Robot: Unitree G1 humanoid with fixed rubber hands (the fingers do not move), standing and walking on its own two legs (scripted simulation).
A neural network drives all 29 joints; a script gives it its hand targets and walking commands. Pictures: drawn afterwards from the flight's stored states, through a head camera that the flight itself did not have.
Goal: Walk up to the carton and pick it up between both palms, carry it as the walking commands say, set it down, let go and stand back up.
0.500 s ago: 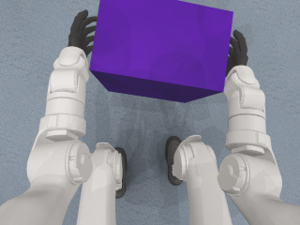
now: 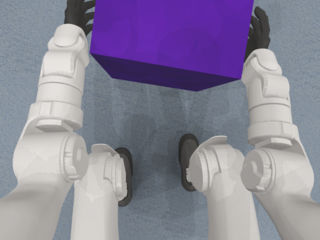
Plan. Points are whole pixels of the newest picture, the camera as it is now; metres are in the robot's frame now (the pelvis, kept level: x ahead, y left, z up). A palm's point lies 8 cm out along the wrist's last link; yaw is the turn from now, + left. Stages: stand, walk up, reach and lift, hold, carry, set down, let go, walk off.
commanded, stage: set down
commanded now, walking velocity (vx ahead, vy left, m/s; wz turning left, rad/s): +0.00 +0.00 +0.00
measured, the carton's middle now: (165, 43) +0.54 -0.04 -0.23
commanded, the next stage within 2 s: none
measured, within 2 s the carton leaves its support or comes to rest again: rests again in 1.90 s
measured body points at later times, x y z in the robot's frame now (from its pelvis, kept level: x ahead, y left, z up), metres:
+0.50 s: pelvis +0.00 +0.00 -0.03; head +0.35 +0.00 +0.26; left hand +0.56 +0.14 -0.18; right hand +0.51 -0.23 -0.17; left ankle +0.10 +0.12 -0.37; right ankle +0.13 -0.12 -0.37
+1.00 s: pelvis -0.01 +0.00 -0.04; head +0.34 +0.00 +0.24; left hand +0.56 +0.13 -0.19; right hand +0.51 -0.23 -0.19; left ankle +0.10 +0.12 -0.37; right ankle +0.13 -0.12 -0.37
